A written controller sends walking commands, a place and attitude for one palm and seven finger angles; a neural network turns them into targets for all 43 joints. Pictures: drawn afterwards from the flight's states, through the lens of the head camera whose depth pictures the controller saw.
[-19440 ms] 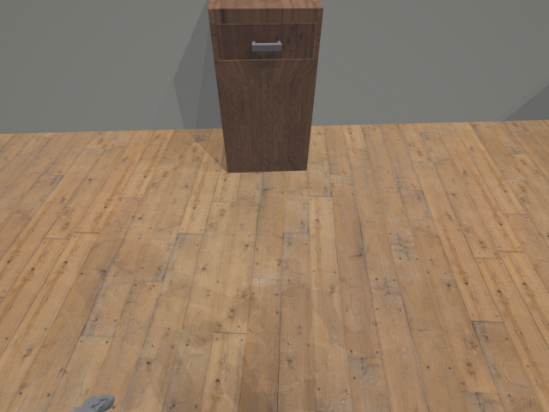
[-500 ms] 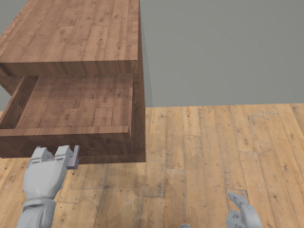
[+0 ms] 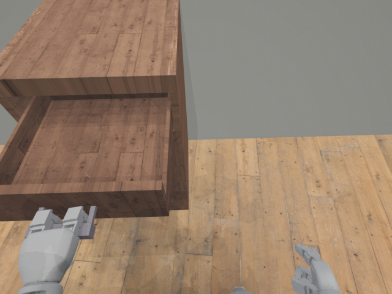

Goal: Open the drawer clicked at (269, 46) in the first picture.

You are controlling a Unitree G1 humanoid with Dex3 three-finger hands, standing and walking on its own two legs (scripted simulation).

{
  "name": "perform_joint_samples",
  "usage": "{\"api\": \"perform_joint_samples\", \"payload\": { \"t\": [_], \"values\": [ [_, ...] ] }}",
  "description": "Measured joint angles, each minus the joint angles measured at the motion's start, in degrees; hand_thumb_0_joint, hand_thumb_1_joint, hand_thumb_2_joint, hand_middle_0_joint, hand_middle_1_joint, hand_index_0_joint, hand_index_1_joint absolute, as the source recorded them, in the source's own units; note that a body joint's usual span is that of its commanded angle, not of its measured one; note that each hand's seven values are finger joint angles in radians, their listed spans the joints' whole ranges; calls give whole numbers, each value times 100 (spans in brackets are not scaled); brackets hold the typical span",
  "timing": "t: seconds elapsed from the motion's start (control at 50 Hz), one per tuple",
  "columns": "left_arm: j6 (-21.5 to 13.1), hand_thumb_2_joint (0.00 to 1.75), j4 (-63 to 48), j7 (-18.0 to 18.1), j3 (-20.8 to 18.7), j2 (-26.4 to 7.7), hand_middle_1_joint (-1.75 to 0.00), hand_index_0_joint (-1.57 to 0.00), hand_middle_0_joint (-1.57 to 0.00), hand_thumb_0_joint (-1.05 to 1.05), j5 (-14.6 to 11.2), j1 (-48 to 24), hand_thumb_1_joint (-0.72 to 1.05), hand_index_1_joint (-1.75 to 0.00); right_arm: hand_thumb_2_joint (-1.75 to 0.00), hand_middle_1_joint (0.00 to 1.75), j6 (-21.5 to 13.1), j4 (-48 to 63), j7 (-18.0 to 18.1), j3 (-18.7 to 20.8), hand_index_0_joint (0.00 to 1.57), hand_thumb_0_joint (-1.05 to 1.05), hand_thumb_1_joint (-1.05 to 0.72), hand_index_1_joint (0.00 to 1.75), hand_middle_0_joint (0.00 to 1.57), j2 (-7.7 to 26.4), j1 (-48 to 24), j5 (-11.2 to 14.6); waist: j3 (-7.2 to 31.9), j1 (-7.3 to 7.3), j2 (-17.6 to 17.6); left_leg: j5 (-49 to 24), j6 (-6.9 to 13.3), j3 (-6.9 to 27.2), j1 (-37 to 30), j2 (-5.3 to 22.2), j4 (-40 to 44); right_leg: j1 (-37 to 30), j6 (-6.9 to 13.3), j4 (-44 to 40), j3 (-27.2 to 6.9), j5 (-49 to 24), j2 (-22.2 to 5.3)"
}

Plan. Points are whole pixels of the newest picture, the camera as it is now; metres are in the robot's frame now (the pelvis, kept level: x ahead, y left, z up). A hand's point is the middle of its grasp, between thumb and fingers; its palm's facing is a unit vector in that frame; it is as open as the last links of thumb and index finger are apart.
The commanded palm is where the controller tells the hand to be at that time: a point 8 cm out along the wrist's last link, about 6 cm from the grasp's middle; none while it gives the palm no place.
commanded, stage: pull the drawer open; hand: left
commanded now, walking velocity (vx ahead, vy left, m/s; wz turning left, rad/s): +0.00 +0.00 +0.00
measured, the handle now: (64, 221) +0.25 +0.29 +0.00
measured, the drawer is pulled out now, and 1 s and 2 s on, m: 0.26 0.30 0.30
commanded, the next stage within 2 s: open the thumb to release the handle in 0.54 s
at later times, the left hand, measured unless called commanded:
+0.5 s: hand (59, 277) +0.16 +0.27 -0.02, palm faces -0.08 -0.04 -1.00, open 6.0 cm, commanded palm +0.11 +0.27 +0.02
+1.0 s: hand (55, 273) +0.16 +0.28 -0.02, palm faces -0.04 -0.03 -1.00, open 9.2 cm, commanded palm +0.14 +0.27 +0.02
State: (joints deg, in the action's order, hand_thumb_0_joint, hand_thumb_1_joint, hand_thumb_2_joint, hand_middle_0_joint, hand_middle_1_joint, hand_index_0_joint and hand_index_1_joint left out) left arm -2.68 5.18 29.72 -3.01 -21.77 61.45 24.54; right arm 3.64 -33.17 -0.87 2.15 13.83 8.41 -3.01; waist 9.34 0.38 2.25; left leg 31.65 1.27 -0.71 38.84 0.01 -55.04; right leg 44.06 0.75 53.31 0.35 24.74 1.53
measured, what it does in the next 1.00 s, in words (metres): stands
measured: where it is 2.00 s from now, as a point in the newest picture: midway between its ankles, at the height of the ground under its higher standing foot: outside the picture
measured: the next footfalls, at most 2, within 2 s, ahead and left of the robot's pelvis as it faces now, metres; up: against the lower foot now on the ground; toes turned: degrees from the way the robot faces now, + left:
none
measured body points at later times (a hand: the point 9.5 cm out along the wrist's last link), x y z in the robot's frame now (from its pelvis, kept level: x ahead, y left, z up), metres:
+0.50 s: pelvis +0.00 -0.01 -0.01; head +0.07 -0.01 +0.44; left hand +0.16 +0.27 +0.03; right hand +0.21 -0.23 -0.10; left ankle -0.05 +0.10 -0.68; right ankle +0.01 -0.12 -0.68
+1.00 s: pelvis -0.01 -0.01 -0.01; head +0.05 -0.02 +0.44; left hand +0.16 +0.27 +0.03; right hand +0.19 -0.24 -0.11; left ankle -0.05 +0.10 -0.68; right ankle +0.01 -0.12 -0.68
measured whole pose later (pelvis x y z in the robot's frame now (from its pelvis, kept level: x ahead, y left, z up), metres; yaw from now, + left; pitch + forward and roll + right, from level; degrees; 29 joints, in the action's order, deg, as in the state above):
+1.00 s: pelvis -0.01 -0.01 -0.01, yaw +1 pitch +15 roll -1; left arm -2.3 3.4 29.8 -3.7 -22.1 60.3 27.2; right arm 3.8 -33.6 1.5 1.1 13.0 7.4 -3.0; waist 9.4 2.2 2.1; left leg 31.8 0.8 0.3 40.2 -0.4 -57.1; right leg 45.3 1.3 55.7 1.3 25.5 1.1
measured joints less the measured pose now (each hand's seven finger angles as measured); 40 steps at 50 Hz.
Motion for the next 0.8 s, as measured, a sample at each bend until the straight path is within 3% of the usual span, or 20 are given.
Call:
{"api": "perform_joint_samples", "payload": {
  "t": [0.24,0.52,0.66,0.8],
  "values": [
    [50,79,-387,-9,3,46,-126,-38,-25,2,-25,558,67,-133,-90,30,-63,97,-83,-28,20,1,-90,30,20,-58,-89,-25,62,70,17,69,-24,-4,41,9,-85,67,18,123,-3,84,11],
    [-230,77,-708,77,-166,-26,-126,-37,-24,2,-50,1041,69,-131,-90,30,-22,162,-133,-30,20,1,-90,30,20,-91,-220,-79,76,123,-54,172,-40,-20,170,26,-262,224,40,326,-17,184,32],
    [-320,78,-700,197,-183,-67,-127,-36,-25,1,-32,1048,68,-131,-90,30,22,122,-90,-7,20,1,-90,30,20,-83,-230,-92,85,125,-56,200,-34,-11,263,20,-333,311,34,389,-12,207,27],
    [-215,78,-425,380,-225,26,-130,-38,-33,0,34,502,64,-132,-90,30,27,-15,49,54,20,1,-90,30,20,-17,-214,-108,49,250,-25,208,-38,80,520,-32,-542,515,37,559,77,233,-35]
  ]
}}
